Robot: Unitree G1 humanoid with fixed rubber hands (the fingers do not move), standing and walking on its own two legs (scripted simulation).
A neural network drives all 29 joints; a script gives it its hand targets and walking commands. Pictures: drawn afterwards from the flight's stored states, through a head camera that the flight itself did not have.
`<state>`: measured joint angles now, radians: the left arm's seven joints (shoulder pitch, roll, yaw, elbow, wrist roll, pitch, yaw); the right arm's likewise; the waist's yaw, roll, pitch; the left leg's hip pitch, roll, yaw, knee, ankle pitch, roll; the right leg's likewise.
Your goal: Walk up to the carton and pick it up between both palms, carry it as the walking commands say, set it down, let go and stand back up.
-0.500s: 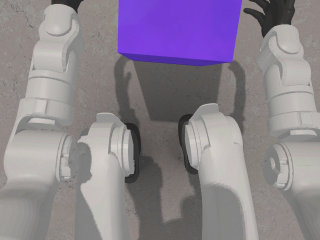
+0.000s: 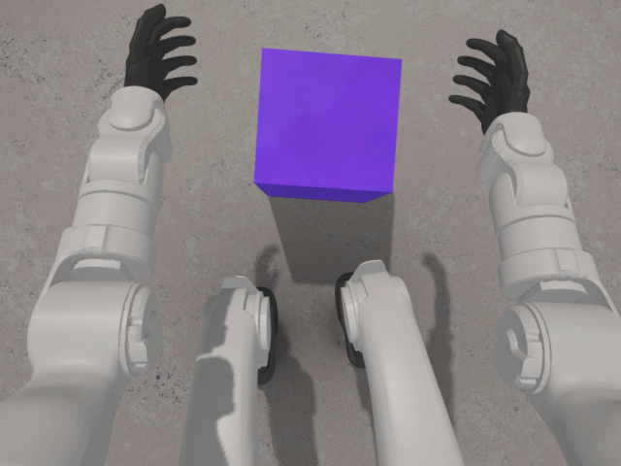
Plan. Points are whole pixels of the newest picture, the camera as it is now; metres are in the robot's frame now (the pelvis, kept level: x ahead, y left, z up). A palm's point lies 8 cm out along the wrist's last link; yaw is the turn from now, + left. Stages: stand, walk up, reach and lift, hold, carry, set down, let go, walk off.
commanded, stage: set down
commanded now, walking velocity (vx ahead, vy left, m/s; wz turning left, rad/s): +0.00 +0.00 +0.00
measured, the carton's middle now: (323, 140) +0.52 -0.06 -0.39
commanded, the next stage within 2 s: let go in 0.60 s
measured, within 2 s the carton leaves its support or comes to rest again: neither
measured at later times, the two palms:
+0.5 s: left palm (52, 19) +0.53 +0.15 +0.03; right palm (618, 53) +0.47 -0.25 +0.03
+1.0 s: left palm out of the picture +0.41 +0.19 +0.10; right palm out of the picture +0.37 -0.25 +0.11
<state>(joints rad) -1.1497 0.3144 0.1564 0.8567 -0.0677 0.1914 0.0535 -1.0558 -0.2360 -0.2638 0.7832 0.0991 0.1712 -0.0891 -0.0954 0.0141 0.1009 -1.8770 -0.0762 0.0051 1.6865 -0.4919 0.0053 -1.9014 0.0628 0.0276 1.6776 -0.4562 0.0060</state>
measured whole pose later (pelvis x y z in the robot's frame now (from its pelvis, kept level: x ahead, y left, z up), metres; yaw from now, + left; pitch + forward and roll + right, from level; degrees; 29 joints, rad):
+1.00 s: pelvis +0.10 +0.00 +0.21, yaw -1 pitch +27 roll +0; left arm -0.28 0.15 0.13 0.50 0.05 0.06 0.04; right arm -0.21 -0.23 -0.15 0.51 0.01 0.03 0.10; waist -0.04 -0.01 0.02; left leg -0.92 -0.06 -0.05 0.77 -0.31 0.01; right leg -0.94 0.05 0.04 0.76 -0.28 -0.01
